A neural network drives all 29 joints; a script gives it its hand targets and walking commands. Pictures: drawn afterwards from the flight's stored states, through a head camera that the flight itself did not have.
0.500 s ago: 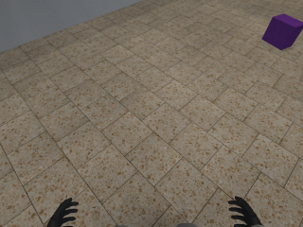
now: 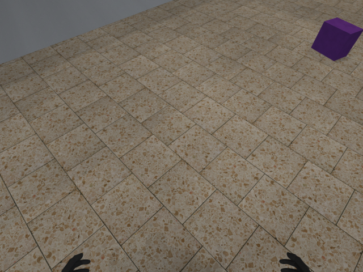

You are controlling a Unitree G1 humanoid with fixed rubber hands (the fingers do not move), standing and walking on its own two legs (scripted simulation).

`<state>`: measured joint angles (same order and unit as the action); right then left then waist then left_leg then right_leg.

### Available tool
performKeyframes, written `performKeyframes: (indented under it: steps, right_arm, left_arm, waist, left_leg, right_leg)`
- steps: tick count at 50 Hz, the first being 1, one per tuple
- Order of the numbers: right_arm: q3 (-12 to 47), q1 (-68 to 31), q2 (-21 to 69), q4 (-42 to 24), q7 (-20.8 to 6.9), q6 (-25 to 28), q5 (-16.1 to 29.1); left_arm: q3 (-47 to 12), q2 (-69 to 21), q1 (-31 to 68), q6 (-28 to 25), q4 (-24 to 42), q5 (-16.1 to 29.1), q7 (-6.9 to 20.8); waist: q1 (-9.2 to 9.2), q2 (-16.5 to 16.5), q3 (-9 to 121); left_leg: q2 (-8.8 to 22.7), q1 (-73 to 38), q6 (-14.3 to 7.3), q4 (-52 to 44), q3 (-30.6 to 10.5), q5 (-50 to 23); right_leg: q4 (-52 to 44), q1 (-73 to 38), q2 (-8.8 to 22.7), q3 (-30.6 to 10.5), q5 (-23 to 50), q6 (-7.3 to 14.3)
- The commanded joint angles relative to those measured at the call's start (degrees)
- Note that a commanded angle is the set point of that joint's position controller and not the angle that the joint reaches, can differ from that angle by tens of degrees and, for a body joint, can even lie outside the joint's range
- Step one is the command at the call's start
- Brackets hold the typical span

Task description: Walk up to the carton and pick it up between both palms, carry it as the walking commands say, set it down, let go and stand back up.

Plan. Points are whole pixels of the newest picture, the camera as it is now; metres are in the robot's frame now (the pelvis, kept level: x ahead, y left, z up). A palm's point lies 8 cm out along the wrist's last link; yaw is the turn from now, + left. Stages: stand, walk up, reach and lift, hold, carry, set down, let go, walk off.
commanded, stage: stand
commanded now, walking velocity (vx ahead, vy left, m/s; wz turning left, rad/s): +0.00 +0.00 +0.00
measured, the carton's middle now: (335, 39) +2.17 -1.61 -0.63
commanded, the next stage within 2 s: walk up in 0.66 s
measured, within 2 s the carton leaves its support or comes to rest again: neither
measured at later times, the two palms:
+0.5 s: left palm out of the picture +0.07 +0.27 -0.11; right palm out of the picture +0.06 -0.28 -0.12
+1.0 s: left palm out of the picture +0.06 +0.26 -0.13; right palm out of the picture +0.04 -0.29 -0.13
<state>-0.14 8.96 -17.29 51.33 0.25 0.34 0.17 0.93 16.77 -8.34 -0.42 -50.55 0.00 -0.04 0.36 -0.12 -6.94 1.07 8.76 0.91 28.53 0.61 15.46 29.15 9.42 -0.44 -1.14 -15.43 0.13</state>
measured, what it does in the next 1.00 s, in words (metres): stands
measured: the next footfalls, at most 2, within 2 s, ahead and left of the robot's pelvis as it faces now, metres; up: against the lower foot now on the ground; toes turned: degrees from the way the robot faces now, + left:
right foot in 1.62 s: +0.22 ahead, -0.32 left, +0.00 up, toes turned -28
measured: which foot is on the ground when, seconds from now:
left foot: down 0.00-1.00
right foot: down 0.00-1.00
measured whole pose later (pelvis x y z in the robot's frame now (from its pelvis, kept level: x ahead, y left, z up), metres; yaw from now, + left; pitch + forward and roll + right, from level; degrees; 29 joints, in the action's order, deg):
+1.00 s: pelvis -0.01 -0.01 +0.00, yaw -3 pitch -3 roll +0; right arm -1.9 10.2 -16.5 57.8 2.0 -2.1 -0.9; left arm 2.7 15.5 -9.5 2.0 -57.5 0.2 1.0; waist -0.8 0.5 -4.6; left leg 4.4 11.5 2.3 29.9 3.2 15.6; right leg 28.5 12.5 -2.8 -2.5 -13.0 1.1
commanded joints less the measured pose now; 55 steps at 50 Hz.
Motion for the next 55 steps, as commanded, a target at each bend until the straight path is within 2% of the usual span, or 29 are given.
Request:
performKeyframes:
  steps: [1, 4, 5, 6, 11, 13, 14, 20, 22, 24, 26, 28, 29, 31, 34, 36, 41, 42, 43, 44, 45, 47, 49, 50, 51, 52, 53, 54, 55]
  right_arm:
    - [-3.0, -1.6, -12.4, -2.2, 0.8, 1.6, 0.1]
    - [-2.4, -1.9, -10.6, -0.7, 0.9, 1.5, 0.3]
    - [-2.5, -2.5, -11.8, -0.6, 1.1, 1.5, 0.1]
    - [-2.3, -2.1, -10.9, 0.2, 0.7, 1.6, 0.3]
    - [-2.5, -2.4, -11.0, 2.2, 0.9, 1.9, 0.2]
    - [-2.5, -2.0, -11.0, 2.7, 1.0, 1.9, 0.0]
    - [-2.6, -1.4, -11.8, 2.7, 1.0, 2.2, 0.0]
    - [-2.6, -1.5, -11.6, 4.1, 1.2, 2.3, 0.0]
    - [-2.4, -2.1, -10.3, 4.0, 1.0, 2.1, -0.1]
    - [-2.5, -1.8, -10.9, 4.8, 1.1, 1.9, 0.0]
    - [-2.6, -2.0, -10.9, 4.9, 1.2, 1.9, 0.4]
    - [-2.7, -1.3, -11.8, 5.5, 1.2, 2.1, -0.2]
    - [-2.9, -0.5, -11.1, 5.6, 1.1, 2.1, 0.1]
    - [-2.7, -0.2, -11.3, 6.2, 1.1, 2.0, 0.0]
    - [-2.5, 0.4, -11.3, 6.7, 1.3, 2.5, 0.3]
    - [-2.8, -0.2, -11.9, 5.9, 1.1, 2.2, 0.1]
    - [-2.2, 0.6, -10.4, 6.3, 1.3, 2.1, 0.1]
    - [-2.5, 1.0, -10.9, 6.1, 1.2, 2.0, 0.1]
    - [-3.4, 4.6, -9.0, 4.1, 1.3, -0.5, -2.0]
    - [-4.1, 2.6, -9.0, 3.7, 2.4, -1.6, -2.1]
    - [-4.1, 2.0, -8.5, 2.5, 2.6, -2.0, -1.2]
    - [-4.0, 0.0, -6.5, 1.1, 2.7, -2.4, -0.7]
    - [-3.5, 0.9, -4.8, 0.7, 3.1, -2.1, -0.8]
    - [-3.6, 2.1, -5.1, 0.9, 2.8, -2.2, -0.9]
    - [-3.7, 3.9, -5.0, 0.6, 2.7, -1.9, -0.8]
    - [-2.9, 6.1, -4.1, 1.7, 2.4, -0.8, 0.1]
    - [-4.3, 20.8, -9.7, 5.7, 3.0, -1.0, 0.2]
    - [-6.7, 30.2, -19.2, 7.6, 3.7, -0.2, -1.5]
    - [-6.2, 23.3, -18.7, 6.6, 4.5, -0.3, -2.2]
  left_arm:
    - [2.7, 11.0, 2.6, -1.8, 2.7, 0.3, -0.8]
    - [2.9, 12.0, 3.3, -1.9, 1.2, 0.0, -1.1]
    - [3.0, 11.9, 3.1, -2.1, 0.9, 0.1, -0.8]
    - [3.0, 12.8, 2.9, -2.0, 0.0, 0.3, -1.1]
    - [2.6, 10.9, 2.7, -2.0, -1.3, 0.2, -0.8]
    - [2.8, 11.4, 2.9, -2.2, -1.8, 0.2, -0.9]
    - [2.7, 11.8, 1.7, -2.3, -2.3, 0.2, -0.7]
    - [3.1, 12.6, 3.2, -2.3, -3.2, 0.3, -1.0]
    - [3.1, 12.0, 2.2, -2.3, -3.4, 0.4, -1.1]
    - [2.9, 11.6, 1.6, -2.2, -3.6, 0.3, -1.0]
    - [3.0, 11.9, 3.0, -2.0, -4.1, 0.2, -1.2]
    - [3.2, 12.2, 2.4, -2.3, -3.8, 0.2, -1.2]
    - [3.0, 11.3, 2.1, -2.3, -4.3, 0.0, -1.1]
    - [3.0, 12.0, 1.7, -2.5, -4.9, 0.4, -1.1]
    - [2.8, 10.6, 1.3, -2.5, -4.6, 0.3, -0.9]
    - [3.2, 11.6, 0.5, -2.1, -4.9, 0.2, -1.0]
    - [3.0, 11.1, 0.9, -2.3, -4.8, 0.2, -1.0]
    - [3.0, 10.9, 0.9, -2.3, -4.7, 0.0, -1.0]
    - [3.9, 9.4, 5.0, 1.1, -3.6, 1.7, 1.2]
    - [4.0, 7.6, 2.8, 2.0, -3.2, -0.1, 1.1]
    - [4.3, 9.8, 1.9, 2.0, -2.0, -0.1, 0.9]
    - [4.9, 12.0, -1.4, 2.0, -2.7, 0.4, 0.9]
    - [5.6, 12.1, -0.2, 2.4, -1.5, -0.3, 0.7]
    - [5.6, 12.0, -0.5, 2.8, -1.1, -0.7, 0.6]
    - [5.2, 11.9, 0.9, 3.0, -0.7, -0.8, 0.4]
    - [4.8, 10.6, 1.6, 2.9, 1.1, -1.0, 0.3]
    - [4.7, 9.8, 16.6, 3.6, 5.2, -0.6, 2.9]
    - [3.6, 1.9, 17.5, 3.2, 6.8, -2.0, 3.5]
    - [4.2, 3.4, 16.8, 2.4, 6.9, -3.4, 3.7]
  waist:
    - [-0.01, 1.1, 8.8]
    - [0.62, -1.4, 8.5]
    - [-0.07, -0.2, 7.6]
    - [0.57, -1.1, 6.9]
    - [0.09, 0.1, 6.2]
    - [0.35, -0.5, 6.3]
    - [0.49, 1.0, 6.9]
    - [0.32, -1.1, 7.3]
    - [-0.02, 1.0, 4.7]
    - [-0.20, -0.7, 6.5]
    - [0.63, -0.1, 6.3]
    - [0.24, -1.0, 5.5]
    - [0.68, 1.3, 6.0]
    - [0.48, -1.9, 6.2]
    - [0.02, 1.2, 5.7]
    - [0.17, -0.1, 6.5]
    - [0.07, 0.6, 5.8]
    - [0.49, 0.1, 6.3]
    - [0.63, -6.6, 7.3]
    - [1.43, 0.9, 1.1]
    - [-0.17, -2.0, 0.9]
    - [-1.16, -7.7, 3.6]
    - [-1.32, -11.0, 6.8]
    - [-2.20, -11.9, 7.5]
    - [-0.87, -10.2, 7.4]
    - [0.01, -7.9, 8.5]
    - [9.74, -4.4, 12.4]
    - [13.38, 14.8, 12.3]
    - [10.13, 6.7, 5.1]
  left_leg:
    - [5.2, -2.1, -1.9, -6.3, -4.7, -11.4]
    - [5.8, -2.6, -1.6, -7.9, -5.6, -10.7]
    - [5.2, -1.7, -1.7, -7.8, -4.8, -10.5]
    - [5.8, -2.6, -1.5, -8.7, -5.4, -9.7]
    - [5.7, -2.1, -1.4, -10.0, -4.8, -8.3]
    - [6.0, -2.1, -1.4, -10.3, -5.2, -8.6]
    - [6.1, -2.8, -1.8, -9.6, -5.2, -9.6]
    - [6.1, -2.9, -1.2, -11.1, -5.1, -8.5]
    - [6.3, -1.3, -1.4, -10.7, -5.0, -7.4]
    - [5.9, -2.0, -1.2, -10.9, -4.9, -7.2]
    - [5.8, -3.3, -1.1, -11.0, -4.5, -6.2]
    - [6.0, -2.4, -1.4, -10.9, -4.7, -7.0]
    - [5.8, -3.8, -1.0, -10.8, -4.5, -6.5]
    - [6.4, -2.6, -1.3, -11.1, -5.4, -7.2]
    - [6.4, -1.8, -1.3, -11.3, -4.9, -7.5]
    - [6.4, -2.9, -1.1, -10.7, -4.3, -7.4]
    - [6.4, -1.7, -1.3, -11.2, -4.4, -8.3]
    - [6.4, -2.3, -1.3, -11.2, -4.7, -7.8]
    - [7.5, 0.9, -2.7, -3.8, -1.7, 12.3]
    - [5.7, -0.6, -1.2, -1.7, 2.8, 3.8]
    - [4.3, 0.9, 0.2, 0.9, 4.2, 0.7]
    - [1.4, 4.8, 1.2, 5.9, 2.8, 6.0]
    - [1.0, 11.7, 2.3, 12.3, 1.6, 12.9]
    - [1.3, 13.0, 2.3, 13.3, 0.1, 14.2]
    - [1.9, 9.6, 2.2, 10.0, 0.5, 12.7]
    - [1.2, 5.0, 2.0, 6.0, 2.9, 10.0]
    - [10.9, -23.6, -1.9, -5.8, -8.2, 11.8]
    - [32.8, -28.2, -5.2, -19.3, -32.2, 32.5]
    - [34.7, -15.0, -6.0, -21.9, -36.2, 27.9]
  right_leg:
    - [-7.5, -2.6, 6.8, -5.3, 16.0, 1.3]
    - [-8.2, -2.4, 7.1, -5.2, 14.6, 1.4]
    - [-9.0, -2.6, 6.6, -4.8, 14.3, 1.0]
    - [-9.5, -1.7, 7.2, -5.5, 13.7, 1.4]
    - [-10.9, -1.4, 6.8, -5.5, 9.3, 1.2]
    - [-11.0, -1.9, 7.0, -5.3, 10.2, 1.4]
    - [-11.7, -2.0, 7.1, -5.5, 11.4, 1.0]
    - [-11.9, -2.1, 6.9, -5.1, 9.5, 1.0]
    - [-13.3, -0.4, 7.4, -6.6, 7.7, 1.2]
    - [-12.3, -2.0, 6.8, -5.4, 7.7, 0.9]
    - [-13.9, 0.7, 7.1, -6.7, 5.2, 1.2]
    - [-14.5, -0.3, 6.9, -6.3, 6.2, 0.8]
    - [-14.2, 0.8, 7.2, -6.8, 4.8, 1.3]
    - [-14.1, -0.7, 6.8, -5.8, 5.9, 1.0]
    - [-13.8, -0.7, 7.2, -6.2, 6.8, 0.9]
    - [-14.3, -0.9, 6.9, -5.8, 6.2, 1.0]
    - [-13.2, -1.0, 6.8, -5.7, 9.2, 0.8]
    - [-13.4, -0.9, 6.7, -5.5, 8.1, 1.0]
    - [-11.3, 3.1, 4.8, -0.3, -19.0, 2.6]
    - [-9.0, 11.9, 6.0, -10.5, 0.4, 3.2]
    - [-9.3, 11.5, 8.4, -14.2, 9.1, 3.8]
    - [-11.4, 8.6, 11.7, -20.6, 17.2, 6.5]
    - [-12.6, 1.9, 13.0, -23.4, 16.9, 9.0]
    - [-12.7, 1.3, 13.2, -24.2, 12.9, 9.6]
    - [-11.0, 4.6, 12.2, -23.0, 11.1, 9.1]
    - [-8.9, 8.8, 9.8, -20.9, 1.6, 8.4]
    - [0.6, 34.1, 1.0, -13.9, -25.2, 4.7]
    - [25.9, 45.1, -4.8, -8.0, -18.4, -0.6]
    - [34.3, 45.1, -1.1, -12.1, -11.5, -4.0]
